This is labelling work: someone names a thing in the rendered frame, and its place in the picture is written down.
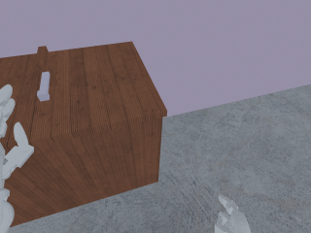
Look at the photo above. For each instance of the counter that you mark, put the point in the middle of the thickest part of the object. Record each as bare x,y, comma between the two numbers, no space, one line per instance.
99,135

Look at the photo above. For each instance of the robot left forearm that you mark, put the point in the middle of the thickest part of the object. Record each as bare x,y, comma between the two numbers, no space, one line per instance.
7,212

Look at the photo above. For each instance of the left robot hand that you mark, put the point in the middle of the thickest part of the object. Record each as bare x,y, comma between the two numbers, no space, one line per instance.
18,155

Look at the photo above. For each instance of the tap lever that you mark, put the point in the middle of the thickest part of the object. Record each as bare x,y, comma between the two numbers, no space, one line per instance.
43,92

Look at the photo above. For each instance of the right robot hand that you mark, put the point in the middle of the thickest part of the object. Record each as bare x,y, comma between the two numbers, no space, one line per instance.
235,223

